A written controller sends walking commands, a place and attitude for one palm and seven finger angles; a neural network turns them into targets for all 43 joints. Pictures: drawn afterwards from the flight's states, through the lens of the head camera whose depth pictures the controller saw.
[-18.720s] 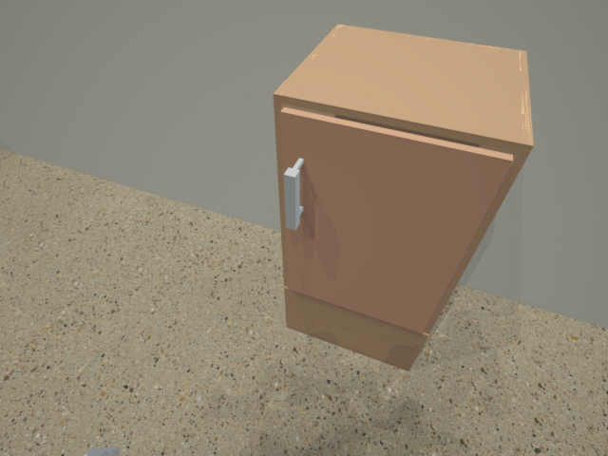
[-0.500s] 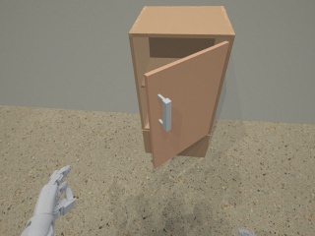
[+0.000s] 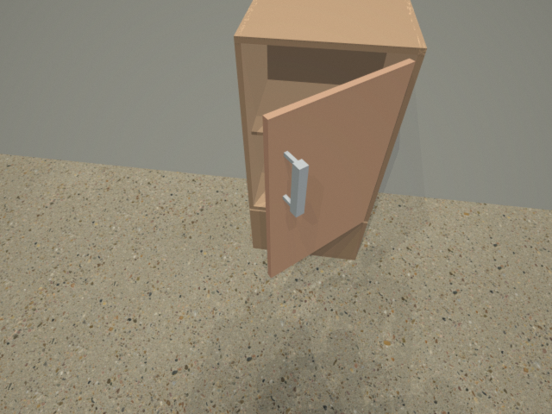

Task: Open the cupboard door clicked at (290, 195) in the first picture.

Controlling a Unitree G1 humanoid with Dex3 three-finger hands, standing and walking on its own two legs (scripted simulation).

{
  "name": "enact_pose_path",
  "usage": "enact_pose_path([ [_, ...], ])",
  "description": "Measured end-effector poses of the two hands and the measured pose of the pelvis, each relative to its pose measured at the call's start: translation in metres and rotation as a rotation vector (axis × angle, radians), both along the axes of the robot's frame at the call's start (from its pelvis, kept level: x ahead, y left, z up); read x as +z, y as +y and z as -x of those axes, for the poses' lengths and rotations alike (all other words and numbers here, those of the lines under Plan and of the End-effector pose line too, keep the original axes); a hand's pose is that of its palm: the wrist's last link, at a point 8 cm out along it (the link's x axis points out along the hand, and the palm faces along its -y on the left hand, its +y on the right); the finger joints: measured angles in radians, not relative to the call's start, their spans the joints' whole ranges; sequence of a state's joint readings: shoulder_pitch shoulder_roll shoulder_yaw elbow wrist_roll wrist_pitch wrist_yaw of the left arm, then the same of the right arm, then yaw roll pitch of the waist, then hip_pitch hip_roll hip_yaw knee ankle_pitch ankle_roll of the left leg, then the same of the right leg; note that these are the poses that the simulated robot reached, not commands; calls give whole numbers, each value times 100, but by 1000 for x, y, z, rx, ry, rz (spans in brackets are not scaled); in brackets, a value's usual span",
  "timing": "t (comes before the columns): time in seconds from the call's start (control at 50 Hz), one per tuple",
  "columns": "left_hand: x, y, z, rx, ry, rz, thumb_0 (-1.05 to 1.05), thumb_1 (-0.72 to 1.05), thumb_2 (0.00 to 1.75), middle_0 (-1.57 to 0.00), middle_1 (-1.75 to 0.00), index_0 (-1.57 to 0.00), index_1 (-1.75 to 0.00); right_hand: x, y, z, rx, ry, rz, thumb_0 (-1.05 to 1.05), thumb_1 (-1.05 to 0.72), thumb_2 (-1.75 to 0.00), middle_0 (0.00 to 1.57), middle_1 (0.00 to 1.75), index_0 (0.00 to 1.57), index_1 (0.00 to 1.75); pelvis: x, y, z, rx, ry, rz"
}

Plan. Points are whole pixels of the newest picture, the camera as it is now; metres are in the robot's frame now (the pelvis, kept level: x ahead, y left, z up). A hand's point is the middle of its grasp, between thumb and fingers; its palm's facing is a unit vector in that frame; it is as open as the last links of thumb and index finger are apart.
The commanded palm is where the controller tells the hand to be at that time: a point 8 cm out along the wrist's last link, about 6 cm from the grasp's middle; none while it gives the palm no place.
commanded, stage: let the arm hang, fingers relaxed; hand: left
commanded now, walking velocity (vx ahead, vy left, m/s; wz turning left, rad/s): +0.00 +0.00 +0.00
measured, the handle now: (292, 184) +0.58 +0.01 -0.05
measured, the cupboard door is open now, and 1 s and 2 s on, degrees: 43 43 43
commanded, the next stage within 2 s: look to check the result in 0.46 s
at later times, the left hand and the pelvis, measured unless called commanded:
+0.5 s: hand out of the picture -0.01 +0.15 -0.18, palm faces +0.05 -0.99 -0.16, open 7.3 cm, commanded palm none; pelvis +0.00 +0.00 +0.00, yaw -1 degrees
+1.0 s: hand out of the picture +0.00 +0.15 -0.18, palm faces +0.05 -0.98 -0.17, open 7.4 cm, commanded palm none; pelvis +0.01 -0.01 +0.00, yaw -1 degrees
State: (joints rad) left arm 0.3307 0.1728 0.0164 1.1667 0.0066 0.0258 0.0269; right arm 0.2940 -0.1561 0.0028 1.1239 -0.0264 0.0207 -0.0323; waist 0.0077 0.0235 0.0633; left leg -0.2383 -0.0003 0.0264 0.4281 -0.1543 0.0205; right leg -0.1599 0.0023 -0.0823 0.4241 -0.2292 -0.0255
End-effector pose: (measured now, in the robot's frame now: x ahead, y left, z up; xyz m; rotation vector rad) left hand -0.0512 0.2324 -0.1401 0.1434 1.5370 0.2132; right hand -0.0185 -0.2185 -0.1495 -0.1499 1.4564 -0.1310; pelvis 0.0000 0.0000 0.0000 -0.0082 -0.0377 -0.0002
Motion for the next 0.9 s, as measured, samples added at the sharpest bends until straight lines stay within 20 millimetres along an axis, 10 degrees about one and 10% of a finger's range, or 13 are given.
enact_pose_path([
  [0.34, -10, -32, -39, -26, -112, 69, 1, 92, 90, -20, -30, -20, -30, -4, 27, 12, -53, -6, -52, 1, -90, -90, 20, 29, 20, 30, -1, 1, 0, -12, 2, -6],
  [0.9, -7, -30, -37, -14, -74, 53, 1, 91, 90, -20, -30, -20, -30, -1, 13, -4, -41, -4, -30, 1, -90, -90, 19, 29, 20, 30, 0, -5, -11, -12, 3, -8],
])
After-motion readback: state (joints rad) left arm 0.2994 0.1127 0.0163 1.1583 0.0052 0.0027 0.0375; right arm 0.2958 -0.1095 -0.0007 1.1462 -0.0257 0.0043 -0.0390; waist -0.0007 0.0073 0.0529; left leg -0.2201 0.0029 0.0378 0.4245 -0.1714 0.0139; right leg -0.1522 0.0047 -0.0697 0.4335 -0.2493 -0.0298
